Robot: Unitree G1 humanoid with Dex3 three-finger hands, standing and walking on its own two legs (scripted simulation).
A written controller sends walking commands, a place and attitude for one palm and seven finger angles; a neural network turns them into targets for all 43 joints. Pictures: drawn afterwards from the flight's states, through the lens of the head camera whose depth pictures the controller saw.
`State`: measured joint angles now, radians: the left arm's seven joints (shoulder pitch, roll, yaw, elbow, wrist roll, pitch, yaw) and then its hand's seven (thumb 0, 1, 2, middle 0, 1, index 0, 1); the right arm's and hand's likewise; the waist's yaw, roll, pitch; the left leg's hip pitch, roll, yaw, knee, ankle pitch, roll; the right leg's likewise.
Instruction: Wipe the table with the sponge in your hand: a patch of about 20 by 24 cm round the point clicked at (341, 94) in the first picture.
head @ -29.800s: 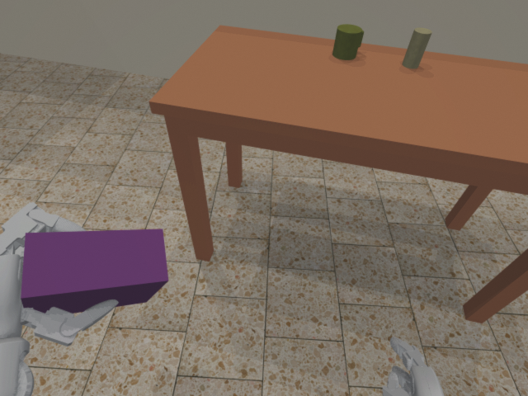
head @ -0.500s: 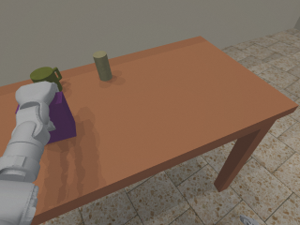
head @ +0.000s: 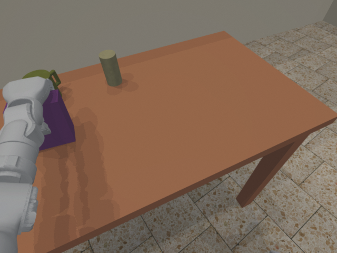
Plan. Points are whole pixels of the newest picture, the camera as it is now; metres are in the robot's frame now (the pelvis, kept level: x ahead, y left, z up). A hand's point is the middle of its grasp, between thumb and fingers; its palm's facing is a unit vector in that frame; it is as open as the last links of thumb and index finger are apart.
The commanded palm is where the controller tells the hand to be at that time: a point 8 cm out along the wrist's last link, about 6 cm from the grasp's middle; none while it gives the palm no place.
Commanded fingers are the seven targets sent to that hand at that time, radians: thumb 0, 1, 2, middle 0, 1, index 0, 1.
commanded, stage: slide back across to the first lane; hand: left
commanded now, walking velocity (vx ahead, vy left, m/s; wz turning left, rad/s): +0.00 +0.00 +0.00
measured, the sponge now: (47, 128) +0.40 +0.34 +0.06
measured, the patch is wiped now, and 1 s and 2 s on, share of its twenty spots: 1.00 1.00 1.00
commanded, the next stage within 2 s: wipe back along the first lane in 0.52 s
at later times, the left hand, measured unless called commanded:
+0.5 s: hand (8, 119) +0.38 +0.39 +0.13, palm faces -0.09 -0.02 -1.00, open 10.4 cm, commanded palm +0.35 +0.38 +0.18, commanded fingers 0.00 0.10 1.30 -1.20 -1.60 -1.20 -1.60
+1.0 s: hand (3, 132) +0.35 +0.39 +0.12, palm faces -0.07 +0.00 -1.00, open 10.4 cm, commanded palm +0.32 +0.37 +0.16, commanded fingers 0.00 0.10 1.30 -1.20 -1.60 -1.20 -1.60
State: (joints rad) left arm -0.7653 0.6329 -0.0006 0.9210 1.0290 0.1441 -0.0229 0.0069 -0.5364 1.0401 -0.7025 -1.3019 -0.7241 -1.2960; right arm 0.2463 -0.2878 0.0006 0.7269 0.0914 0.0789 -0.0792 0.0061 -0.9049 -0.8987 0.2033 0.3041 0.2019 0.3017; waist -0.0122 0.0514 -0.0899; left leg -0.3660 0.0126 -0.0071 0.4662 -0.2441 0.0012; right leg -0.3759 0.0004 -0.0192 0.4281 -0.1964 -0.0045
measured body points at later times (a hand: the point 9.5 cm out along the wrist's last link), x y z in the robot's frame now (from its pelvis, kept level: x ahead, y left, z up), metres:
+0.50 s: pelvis +0.02 +0.01 +0.00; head +0.05 +0.00 +0.45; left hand +0.38 +0.39 +0.18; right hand +0.20 -0.24 -0.11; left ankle -0.01 +0.12 -0.74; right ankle +0.00 -0.12 -0.74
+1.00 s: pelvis +0.01 +0.01 +0.00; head +0.04 -0.01 +0.45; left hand +0.35 +0.38 +0.17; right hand +0.17 -0.24 -0.12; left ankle -0.01 +0.12 -0.74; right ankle +0.00 -0.12 -0.74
